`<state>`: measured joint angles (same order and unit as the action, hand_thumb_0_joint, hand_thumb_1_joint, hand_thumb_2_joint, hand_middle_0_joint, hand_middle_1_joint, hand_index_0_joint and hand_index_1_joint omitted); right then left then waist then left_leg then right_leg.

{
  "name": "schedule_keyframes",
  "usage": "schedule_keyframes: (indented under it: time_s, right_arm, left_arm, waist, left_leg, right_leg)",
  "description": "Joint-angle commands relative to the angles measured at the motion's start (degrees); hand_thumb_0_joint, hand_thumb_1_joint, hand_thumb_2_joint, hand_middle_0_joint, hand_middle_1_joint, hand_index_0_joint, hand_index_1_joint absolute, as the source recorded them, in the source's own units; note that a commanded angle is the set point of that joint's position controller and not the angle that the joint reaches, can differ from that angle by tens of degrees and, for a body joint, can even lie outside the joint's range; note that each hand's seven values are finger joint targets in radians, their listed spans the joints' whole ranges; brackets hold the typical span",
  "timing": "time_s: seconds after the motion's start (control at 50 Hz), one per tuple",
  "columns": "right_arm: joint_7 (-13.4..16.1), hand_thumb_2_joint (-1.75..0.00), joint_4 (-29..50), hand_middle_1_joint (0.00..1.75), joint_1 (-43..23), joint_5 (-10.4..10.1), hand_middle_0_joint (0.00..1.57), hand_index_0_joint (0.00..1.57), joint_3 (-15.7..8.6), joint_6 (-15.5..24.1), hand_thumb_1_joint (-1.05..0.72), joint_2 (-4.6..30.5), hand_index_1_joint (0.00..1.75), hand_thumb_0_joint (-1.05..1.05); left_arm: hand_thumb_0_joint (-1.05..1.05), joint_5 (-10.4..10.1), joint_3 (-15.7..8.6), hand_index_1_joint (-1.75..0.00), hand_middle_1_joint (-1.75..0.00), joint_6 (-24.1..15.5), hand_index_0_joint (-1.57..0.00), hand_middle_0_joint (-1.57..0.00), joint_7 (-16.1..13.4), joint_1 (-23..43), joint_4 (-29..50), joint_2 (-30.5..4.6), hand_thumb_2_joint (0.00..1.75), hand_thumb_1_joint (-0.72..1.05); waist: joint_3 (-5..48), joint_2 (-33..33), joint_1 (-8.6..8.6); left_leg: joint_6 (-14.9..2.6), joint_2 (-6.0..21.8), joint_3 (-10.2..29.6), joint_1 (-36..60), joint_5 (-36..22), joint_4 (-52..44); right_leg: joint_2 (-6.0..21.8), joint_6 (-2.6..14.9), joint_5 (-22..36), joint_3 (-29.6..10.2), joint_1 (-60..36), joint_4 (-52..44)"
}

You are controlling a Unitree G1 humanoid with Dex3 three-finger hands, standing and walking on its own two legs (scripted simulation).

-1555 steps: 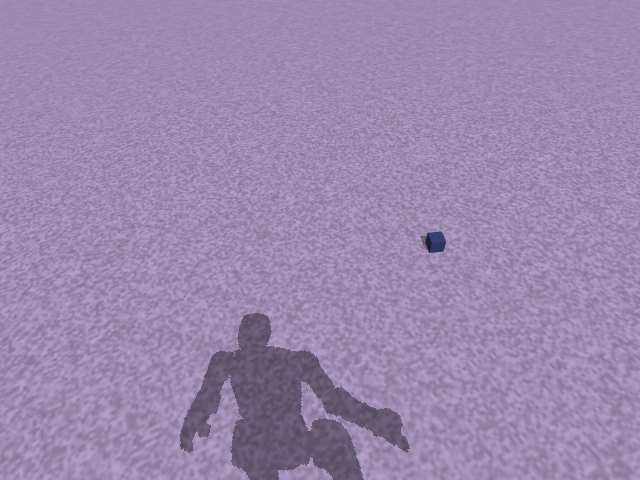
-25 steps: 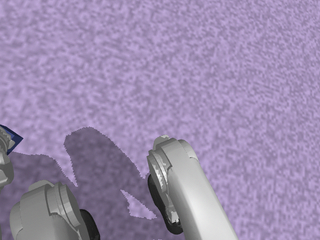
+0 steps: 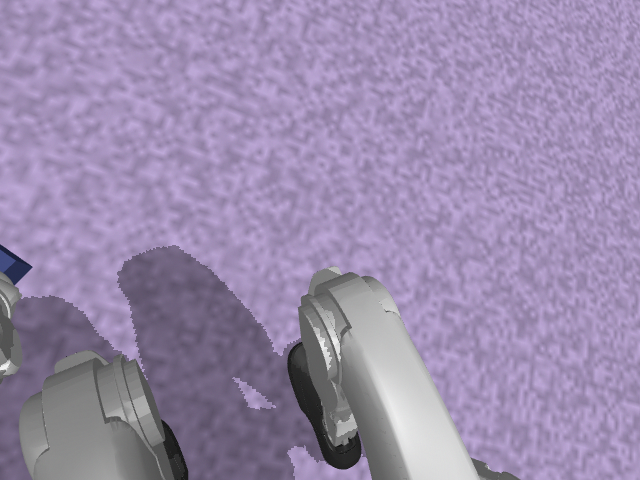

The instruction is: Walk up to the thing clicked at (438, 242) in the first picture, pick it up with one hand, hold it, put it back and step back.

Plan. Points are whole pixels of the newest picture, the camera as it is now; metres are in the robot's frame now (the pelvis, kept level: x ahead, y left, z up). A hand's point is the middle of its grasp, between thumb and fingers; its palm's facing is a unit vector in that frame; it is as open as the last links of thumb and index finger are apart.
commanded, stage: rest palm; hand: left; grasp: from above
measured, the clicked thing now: out of the picture +0.46 +0.30 -0.29
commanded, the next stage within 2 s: close in 0.84 s
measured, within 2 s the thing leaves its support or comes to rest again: neither
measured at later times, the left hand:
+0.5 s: hand out of the picture +0.46 +0.28 -0.25, palm faces -0.29 -0.32 -0.90, open 13.6 cm
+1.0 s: hand out of the picture +0.46 +0.29 -0.26, palm faces -0.30 -0.30 -0.91, open 13.6 cm
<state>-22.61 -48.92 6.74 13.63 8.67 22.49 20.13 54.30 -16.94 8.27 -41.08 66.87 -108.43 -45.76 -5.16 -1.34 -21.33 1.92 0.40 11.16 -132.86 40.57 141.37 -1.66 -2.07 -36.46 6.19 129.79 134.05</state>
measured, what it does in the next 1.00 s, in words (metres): stands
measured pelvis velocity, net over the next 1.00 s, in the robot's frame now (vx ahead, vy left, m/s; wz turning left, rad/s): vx -0.01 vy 0.01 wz -0.07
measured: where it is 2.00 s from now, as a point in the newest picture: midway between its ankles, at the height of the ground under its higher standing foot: (257, 467)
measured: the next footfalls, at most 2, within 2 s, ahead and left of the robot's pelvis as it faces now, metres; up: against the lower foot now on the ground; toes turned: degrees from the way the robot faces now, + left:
none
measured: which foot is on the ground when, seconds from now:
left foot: down 0.00-1.00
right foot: down 0.00-1.00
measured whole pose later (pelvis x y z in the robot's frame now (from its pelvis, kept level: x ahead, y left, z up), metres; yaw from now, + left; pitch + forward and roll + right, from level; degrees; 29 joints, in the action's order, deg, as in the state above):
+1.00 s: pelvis -0.01 +0.01 +0.00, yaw -4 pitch +26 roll -15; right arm -23.7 -42.7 6.9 14.5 18.1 25.5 22.4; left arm 52.4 -12.6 6.9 -44.9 69.9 -109.2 -56.4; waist -14.9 -8.4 -25.7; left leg 1.2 0.1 16.1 -131.2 40.4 144.2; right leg -2.6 -3.7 -35.1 10.3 125.1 132.3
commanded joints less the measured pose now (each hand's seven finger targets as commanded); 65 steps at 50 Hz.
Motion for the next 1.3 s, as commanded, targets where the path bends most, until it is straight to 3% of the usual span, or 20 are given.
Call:
schedule_keyframes:
  time_s: [0.0,0.06,0.08,0.2,0.26,0.3,0.32,0.34,0.42,0.5,0.56,0.64,0.7,0.92,1.0,1.04,1.16,1.22,1.28]
  right_arm:
    - [0.0,-0.91,-1.4,0.3,15.7,0.4,0.2,0.2,-1.8,0.7,-0.91,16.4,0.3,0.0]
    - [0.3,-0.91,-1.0,0.3,16.3,0.3,0.2,0.2,-1.5,0.7,-0.91,17.5,0.3,0.0]
    - [0.2,-0.91,-0.8,0.3,15.3,0.6,0.2,0.2,-0.7,0.8,-0.92,16.5,0.3,0.0]
    - [-0.9,-0.91,-0.6,0.3,15.8,1.6,0.2,0.2,0.3,1.1,-0.92,18.7,0.3,0.0]
    - [-1.3,-0.91,-0.2,0.3,15.1,2.1,0.2,0.2,0.9,1.6,-0.93,19.7,0.3,0.0]
    - [-1.7,-0.91,0.0,0.3,14.9,2.1,0.2,0.2,1.5,1.9,-0.92,19.9,0.3,0.0]
    - [-1.8,-0.91,0.2,0.3,14.0,2.1,0.2,0.2,1.6,2.2,-0.92,20.1,0.3,0.0]
    - [-1.9,-0.91,-0.1,0.3,14.9,1.8,0.2,0.2,1.7,2.0,-0.92,20.5,0.3,0.0]
    - [-2.1,-0.91,1.3,0.3,13.9,1.6,0.2,0.2,2.7,2.5,-0.92,20.5,0.3,0.0]
    - [-1.9,-0.91,1.4,0.3,13.8,0.9,0.2,0.2,2.9,2.7,-0.92,20.9,0.3,0.0]
    - [-1.9,-0.91,1.9,0.3,13.9,0.9,0.2,0.2,3.2,2.9,-0.92,20.7,0.3,0.0]
    - [-1.4,-0.91,2.0,0.3,14.3,0.5,0.2,0.2,3.1,2.9,-0.92,21.5,0.3,0.0]
    - [-1.4,-0.91,2.4,0.3,13.6,1.0,0.2,0.2,3.8,3.1,-0.92,21.2,0.3,0.0]
    - [-1.4,-0.91,4.0,0.3,13.1,0.8,0.2,0.2,5.1,2.9,-0.92,21.8,0.3,0.0]
    - [-1.4,-0.91,4.9,0.3,12.8,0.8,0.2,0.2,5.7,2.7,-0.91,22.2,0.3,0.0]
    - [-1.2,-0.91,5.5,0.3,13.5,0.5,0.2,0.2,5.6,2.3,-0.91,22.8,0.3,0.0]
    - [-0.3,-0.91,6.1,0.3,12.4,0.1,0.2,0.2,6.1,2.2,-0.91,22.8,0.3,0.0]
    - [-0.1,-0.91,6.1,0.3,12.8,0.0,0.2,0.2,6.4,1.8,-0.91,22.2,0.3,0.0]
    - [0.1,-0.91,7.0,0.3,13.7,0.2,0.2,0.2,6.6,1.4,-0.91,22.6,0.3,0.0]
  left_arm:
    - [0.0,0.6,3.1,-1.03,-1.03,-1.9,-0.15,-0.15,-1.4,14.9,5.1,-10.6,0.91,-0.49]
    - [0.0,1.0,1.8,-1.03,-1.03,-3.5,-0.15,-0.15,-3.2,15.6,5.8,-14.3,0.91,-0.5]
    - [0.0,1.1,2.8,-1.03,-1.03,-3.6,-0.16,-0.16,-3.6,15.2,5.4,-13.6,0.91,-0.49]
    - [0.0,1.1,-0.3,-1.0,-0.99,-3.7,-0.17,-0.18,-7.7,17.1,3.9,-17.7,0.93,-0.49]
    - [0.0,0.7,-0.1,-1.01,-1.0,-3.1,-0.17,-0.17,-8.1,16.5,3.5,-18.8,0.93,-0.5]
    - [0.0,0.3,-0.3,-0.99,-0.99,-2.7,-0.19,-0.19,-8.1,15.4,2.5,-19.3,0.91,-0.47]
    - [0.0,0.0,0.8,-0.99,-0.98,-2.5,-0.18,-0.19,-7.7,14.8,2.2,-18.9,0.89,-0.47]
    - [0.0,-0.1,-0.4,-1.0,-1.0,-2.3,-0.16,-0.16,-7.6,14.1,2.0,-20.4,0.91,-0.5]
    - [0.0,-0.8,1.1,-0.99,-0.99,-1.7,-0.17,-0.18,-6.0,13.3,2.5,-20.0,0.91,-0.48]
    - [0.0,-1.0,1.4,-0.98,-0.97,-1.6,-0.16,-0.17,-5.5,12.8,2.9,-20.6,0.92,-0.5]
    - [0.0,-1.0,3.0,-0.96,-0.95,-1.7,-0.19,-0.2,-4.7,13.9,3.8,-19.1,0.89,-0.46]
    - [0.0,-0.7,3.3,-0.97,-0.95,-2.4,-0.18,-0.19,-5.0,15.0,4.7,-20.3,0.92,-0.48]
    - [0.0,-1.1,5.1,-0.97,-0.95,-2.5,-0.19,-0.2,-5.1,15.5,4.9,-18.5,0.9,-0.47]
    - [0.0,-1.6,5.5,-0.98,-0.97,-1.3,-0.17,-0.18,-6.3,17.1,4.4,-20.1,0.91,-0.48]
    - [0.0,-1.9,5.9,-0.9,-0.9,-0.5,-0.27,-0.28,-6.3,17.5,4.7,-20.8,0.81,-0.34]
    - [0.0,-1.9,5.1,-0.89,-0.89,-0.1,-0.29,-0.29,-6.1,16.8,4.4,-22.7,0.79,-0.31]
    - [0.0,-2.6,6.7,-0.86,-0.86,0.5,-0.33,-0.32,-4.4,17.0,5.6,-22.3,0.75,-0.26]
    - [0.0,-2.6,6.9,-0.82,-0.81,0.4,-0.36,-0.36,-3.9,17.1,6.6,-22.5,0.73,-0.23]
    - [0.0,-3.2,7.0,-0.8,-0.8,0.4,-0.37,-0.37,-3.8,15.6,6.5,-22.4,0.71,-0.2]
  waist:
    - [34.6,17.4,-4.79]
    - [36.3,19.5,-3.84]
    - [35.3,20.3,-4.05]
    - [34.1,23.6,-5.22]
    - [33.0,24.3,-5.85]
    - [32.5,24.1,-5.83]
    - [30.3,23.4,-6.26]
    - [31.3,23.8,-6.11]
    - [29.7,22.0,-6.86]
    - [29.0,23.0,-6.39]
    - [27.5,22.4,-7.83]
    - [28.3,23.9,-7.97]
    - [27.1,23.4,-8.87]
    - [26.1,24.3,-9.35]
    - [25.3,24.6,-9.77]
    - [26.5,23.7,-9.54]
    - [25.1,24.4,-10.07]
    - [25.3,24.5,-9.47]
    - [26.9,23.6,-10.11]
  left_leg:
    - [-3.31,0.4,-5.6,23.7,-8.6,-12.8]
    - [-3.06,0.6,-5.5,24.6,-9.1,-12.9]
    - [-2.89,0.7,-5.6,24.5,-8.8,-12.3]
    - [-2.13,1.5,-4.0,27.5,-11.1,-12.0]
    - [-1.95,1.6,-3.8,28.2,-11.8,-11.5]
    - [-1.96,1.7,-3.7,27.9,-12.6,-11.2]
    - [-2.2,1.5,-4.0,26.2,-11.4,-10.7]
    - [-2.09,1.7,-3.7,26.7,-12.0,-11.8]
    - [-2.36,1.7,-3.2,25.3,-10.9,-11.1]
    - [-1.95,2.2,-1.7,26.2,-10.5,-12.1]
    - [-2.11,2.1,-1.7,25.9,-9.3,-11.9]
    - [-1.9,2.4,-1.1,26.7,-9.4,-12.5]
    - [-1.86,2.3,-1.3,26.4,-9.1,-11.8]
    - [-1.39,2.6,-0.3,28.4,-10.5,-12.4]
    - [-1.3,2.8,0.1,27.9,-11.8,-12.4]
    - [-1.71,2.8,-0.3,27.1,-11.6,-12.1]
    - [-1.63,2.9,0.0,27.0,-9.4,-12.9]
    - [-1.55,3.0,0.1,27.0,-10.1,-13.0]
    - [-1.68,3.0,0.0,27.0,-11.9,-12.9]
  right_leg:
    - [-1.6,2.92,9.6,6.1,-22.3,-13.5]
    - [-2.0,3.02,10.0,6.0,-25.1,-14.0]
    - [-1.9,3.03,10.0,6.1,-24.9,-13.7]
    - [-1.6,3.19,12.5,7.5,-24.9,-12.7]
    - [-1.6,3.02,13.8,7.7,-25.8,-12.4]
    - [-1.8,2.97,14.4,7.9,-25.9,-12.3]
    - [-1.8,2.72,13.8,7.8,-25.6,-12.5]
    - [-2.2,2.83,14.2,7.8,-27.0,-13.0]
    - [-2.3,2.5,13.7,8.2,-26.4,-12.7]
    - [-2.1,2.67,13.4,8.9,-25.7,-11.8]
    - [-2.1,2.59,12.3,9.3,-24.5,-11.9]
    - [-2.3,2.75,12.5,9.4,-25.5,-12.1]
    - [-2.3,2.6,12.6,9.4,-25.6,-12.4]
    - [-2.0,2.53,14.0,10.0,-25.7,-12.6]
    - [-1.8,2.34,15.5,10.0,-26.5,-12.2]
    - [-2.3,2.23,15.4,9.7,-27.9,-13.4]
    - [-2.5,2.37,13.5,10.1,-26.5,-13.4]
    - [-2.5,2.46,14.0,10.1,-26.7,-13.4]
    - [-2.9,2.33,15.7,10.1,-29.8,-14.1]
